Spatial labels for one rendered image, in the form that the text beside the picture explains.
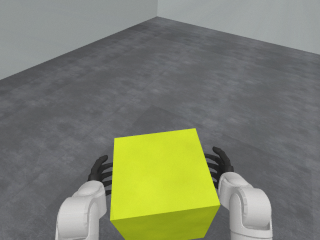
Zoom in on robot right hand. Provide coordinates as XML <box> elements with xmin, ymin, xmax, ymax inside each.
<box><xmin>204</xmin><ymin>146</ymin><xmax>234</xmax><ymax>190</ymax></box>

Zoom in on carton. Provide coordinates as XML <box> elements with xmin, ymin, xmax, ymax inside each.
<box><xmin>110</xmin><ymin>128</ymin><xmax>221</xmax><ymax>240</ymax></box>

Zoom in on robot right forearm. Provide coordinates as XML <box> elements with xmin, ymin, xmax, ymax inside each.
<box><xmin>218</xmin><ymin>172</ymin><xmax>273</xmax><ymax>240</ymax></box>

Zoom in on robot left forearm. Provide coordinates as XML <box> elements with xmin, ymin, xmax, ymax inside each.
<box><xmin>55</xmin><ymin>180</ymin><xmax>107</xmax><ymax>240</ymax></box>

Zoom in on robot left hand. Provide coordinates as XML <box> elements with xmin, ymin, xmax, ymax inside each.
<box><xmin>87</xmin><ymin>155</ymin><xmax>113</xmax><ymax>196</ymax></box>

